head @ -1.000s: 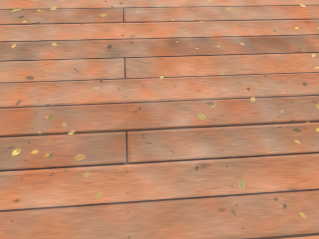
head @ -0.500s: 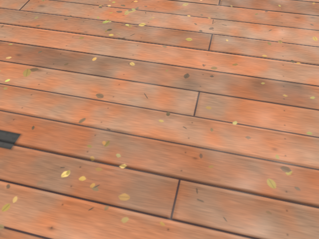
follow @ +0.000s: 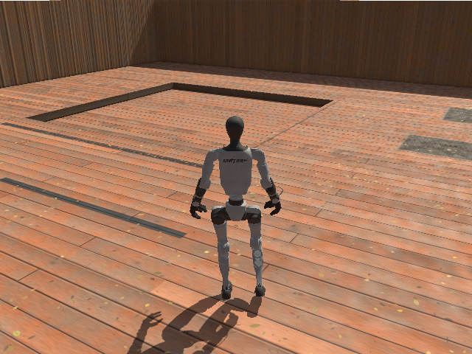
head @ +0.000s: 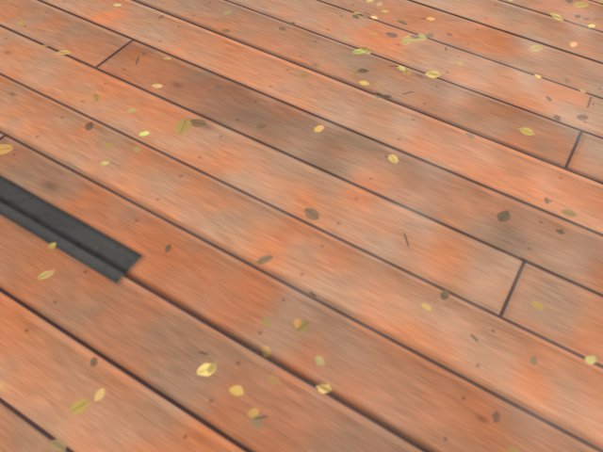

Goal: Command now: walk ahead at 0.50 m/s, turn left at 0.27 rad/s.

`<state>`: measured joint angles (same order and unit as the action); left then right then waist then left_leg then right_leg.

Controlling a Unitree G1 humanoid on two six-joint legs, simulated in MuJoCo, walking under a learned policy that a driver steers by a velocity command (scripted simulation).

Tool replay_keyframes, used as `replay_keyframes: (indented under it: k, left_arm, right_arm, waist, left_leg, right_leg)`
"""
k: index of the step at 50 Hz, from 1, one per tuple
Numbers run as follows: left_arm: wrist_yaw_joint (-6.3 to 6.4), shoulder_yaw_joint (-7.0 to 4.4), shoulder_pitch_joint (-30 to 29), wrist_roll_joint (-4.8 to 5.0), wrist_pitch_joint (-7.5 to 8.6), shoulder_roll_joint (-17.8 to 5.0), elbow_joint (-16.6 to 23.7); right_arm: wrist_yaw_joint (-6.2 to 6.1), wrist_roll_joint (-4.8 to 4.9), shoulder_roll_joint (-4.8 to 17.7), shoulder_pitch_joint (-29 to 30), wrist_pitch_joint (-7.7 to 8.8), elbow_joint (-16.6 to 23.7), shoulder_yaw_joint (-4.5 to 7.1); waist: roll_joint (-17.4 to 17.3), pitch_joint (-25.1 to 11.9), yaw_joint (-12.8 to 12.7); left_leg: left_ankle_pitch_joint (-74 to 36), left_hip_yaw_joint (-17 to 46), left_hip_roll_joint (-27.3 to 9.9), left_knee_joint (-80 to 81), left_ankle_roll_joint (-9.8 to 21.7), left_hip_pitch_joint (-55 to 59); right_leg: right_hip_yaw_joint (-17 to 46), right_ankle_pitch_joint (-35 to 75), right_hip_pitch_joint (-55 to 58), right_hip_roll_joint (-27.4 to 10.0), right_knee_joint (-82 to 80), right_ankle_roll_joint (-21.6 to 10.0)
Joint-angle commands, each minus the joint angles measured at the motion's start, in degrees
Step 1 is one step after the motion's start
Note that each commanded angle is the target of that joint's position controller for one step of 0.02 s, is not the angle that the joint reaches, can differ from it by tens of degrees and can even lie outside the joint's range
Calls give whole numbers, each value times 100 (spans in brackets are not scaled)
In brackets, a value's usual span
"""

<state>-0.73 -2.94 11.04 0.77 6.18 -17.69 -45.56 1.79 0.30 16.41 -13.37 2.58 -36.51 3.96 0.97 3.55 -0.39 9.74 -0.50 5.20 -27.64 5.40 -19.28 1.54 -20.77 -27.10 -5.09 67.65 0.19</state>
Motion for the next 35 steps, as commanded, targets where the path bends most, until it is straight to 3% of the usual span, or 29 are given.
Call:
replay_keyframes:
  k: [1,4,7,9,14,16,17,18,19,20,21,22,23,24,25,27,29,32,35]
  left_arm:
    - [-5,-146,429,-53,-67,-551,170]
    - [25,-84,21,-55,-167,-383,274]
    - [-31,-43,-354,-6,-141,-296,334]
    - [-82,-9,-672,35,-117,-229,427]
    - [-253,0,-1145,62,-101,-237,744]
    - [-328,-16,-1079,36,-96,-269,835]
    - [-339,-57,-882,23,-109,-352,837]
    - [-326,-142,-496,9,-135,-511,786]
    - [-289,-283,269,2,-152,-747,623]
    - [-212,-435,1159,9,-184,-1159,496]
    - [-186,-544,1407,47,-168,-1681,494]
    - [-180,-408,1578,81,-165,-1170,530]
    - [-144,-344,1346,36,-173,-952,551]
    - [-115,-318,1012,26,-182,-863,641]
    - [-103,-274,673,14,-200,-734,719]
    - [-65,-224,368,-63,-218,-626,881]
    - [-15,-248,330,-31,-210,-697,885]
    - [86,-308,439,21,-235,-874,826]
    - [144,-315,662,62,-312,-874,744]
  right_arm:
    - [-55,-56,613,48,188,335,145]
    - [-113,-65,742,-134,259,102,164]
    - [-151,-87,726,-222,275,-65,137]
    - [-156,-86,791,-327,295,-190,148]
    - [-176,-23,859,-604,215,-521,205]
    - [-226,10,924,-540,135,-554,235]
    - [-260,9,999,-447,95,-529,255]
    - [-301,6,1079,-379,47,-499,273]
    - [-345,11,1067,-286,-6,-462,251]
    - [-402,-58,925,-393,16,-363,171]
    - [-291,-188,195,-1089,174,-132,-70]
    - [-189,-60,547,-664,374,-183,-47]
    - [-111,156,796,-158,502,1,11]
    - [-120,127,754,138,572,86,-30]
    - [-155,-17,760,309,583,118,-2]
    - [-178,-102,761,133,472,140,48]
    - [-202,-126,624,-11,358,100,15]
    - [-229,-147,420,475,304,211,-73]
    - [-181,-86,327,1092,357,307,-115]
  waist:
    - [-322,-760,-118]
    - [-344,-444,3]
    - [-384,-255,197]
    - [-403,-107,359]
    - [-353,135,540]
    - [-442,31,427]
    - [-550,-160,292]
    - [-654,-489,75]
    - [-549,-939,-361]
    - [-100,-1549,-720]
    - [1410,-2241,-243]
    - [1007,-2739,-629]
    - [717,-1901,-701]
    - [138,-1384,-550]
    - [-155,-915,-330]
    - [90,-717,5]
    - [151,-616,121]
    - [205,-447,-6]
    - [358,-437,-283]
  left_leg:
    - [-1849,1644,-1664,1466,1165,1030]
    - [-1913,1027,-1565,1752,1047,879]
    - [-1487,469,-1385,1883,756,981]
    - [-1198,288,-1454,1986,657,1097]
    - [-1578,83,-1901,1689,547,2260]
    - [-2556,-31,-2002,1292,414,2603]
    - [-3588,-138,-1971,921,323,2662]
    - [-4648,-255,-1896,314,219,2676]
    - [-5133,-510,-1675,-778,39,2369]
    - [-3824,-629,-1469,-2396,-205,1151]
    - [1102,-333,-216,-4599,-653,-1447]
    - [2257,725,-122,-5280,-597,-2257]
    - [1851,799,-454,-5262,-489,-2741]
    - [1420,709,-709,-4814,-432,-2654]
    - [1194,624,-873,-4258,-465,-2409]
    - [1011,608,-1012,-3771,-575,-1782]
    - [926,477,-1037,-3273,-746,-1626]
    - [-104,340,-909,-2123,-949,-1469]
    - [-1208,300,-625,-909,-994,-1009]
  right_leg:
    - [118,461,-747,-372,-347,133]
    - [87,1379,-1058,-411,-1106,268]
    - [40,2561,-1024,-299,-2160,192]
    - [-40,2996,-936,-166,-2725,115]
    - [-17,2419,-1478,55,-3368,-177]
    - [-185,1834,-1371,191,-3461,-347]
    - [-368,1526,-1007,368,-3459,-450]
    - [-576,1280,-410,603,-3424,-564]
    - [-709,1474,699,867,-3637,-737]
    - [293,1880,2420,279,-3614,-1082]
    - [3472,1022,4593,-1178,-4013,-2272]
    - [4590,353,5165,-1343,-4800,-2346]
    - [3740,413,4671,-1206,-4911,-2040]
    - [3110,801,3857,-981,-4933,-1854]
    - [2642,1463,3001,-790,-5019,-1753]
    - [2236,2229,2113,-544,-5265,-1766]
    - [1891,2662,1626,-438,-5385,-1799]
    - [1415,2618,1149,-130,-5440,-1599]
    - [1308,2105,1026,90,-5291,-1325]
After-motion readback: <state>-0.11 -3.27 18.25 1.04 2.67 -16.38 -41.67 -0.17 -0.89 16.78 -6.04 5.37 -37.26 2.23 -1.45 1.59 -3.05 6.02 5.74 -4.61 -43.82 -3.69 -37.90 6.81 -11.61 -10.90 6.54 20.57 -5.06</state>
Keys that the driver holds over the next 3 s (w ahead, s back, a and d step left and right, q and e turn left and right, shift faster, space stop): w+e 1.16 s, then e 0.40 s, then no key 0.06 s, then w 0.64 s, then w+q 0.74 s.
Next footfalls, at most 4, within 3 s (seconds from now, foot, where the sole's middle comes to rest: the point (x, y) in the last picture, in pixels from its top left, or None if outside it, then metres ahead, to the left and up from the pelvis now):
0.40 right None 0.39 -0.17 -0.77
0.86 left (332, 340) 0.70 -0.05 -0.77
1.36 right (478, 312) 0.78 -0.41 -0.77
1.84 left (410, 256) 0.94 -0.26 -0.77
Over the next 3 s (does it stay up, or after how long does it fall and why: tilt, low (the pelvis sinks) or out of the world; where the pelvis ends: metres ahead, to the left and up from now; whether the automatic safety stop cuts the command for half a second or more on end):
stays up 1.17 -0.72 0.01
